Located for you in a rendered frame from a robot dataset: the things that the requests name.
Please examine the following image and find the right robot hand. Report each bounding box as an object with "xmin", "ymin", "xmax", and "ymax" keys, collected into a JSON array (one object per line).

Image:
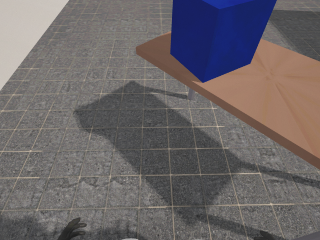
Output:
[{"xmin": 253, "ymin": 230, "xmax": 275, "ymax": 240}]

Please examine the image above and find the carton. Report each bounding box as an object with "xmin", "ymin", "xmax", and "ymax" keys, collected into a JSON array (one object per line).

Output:
[{"xmin": 170, "ymin": 0, "xmax": 277, "ymax": 83}]

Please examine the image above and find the table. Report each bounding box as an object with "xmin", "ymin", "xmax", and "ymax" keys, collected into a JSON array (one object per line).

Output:
[{"xmin": 135, "ymin": 31, "xmax": 320, "ymax": 240}]

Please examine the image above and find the left robot hand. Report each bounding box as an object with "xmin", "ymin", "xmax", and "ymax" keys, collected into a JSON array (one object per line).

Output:
[{"xmin": 57, "ymin": 217, "xmax": 87, "ymax": 240}]

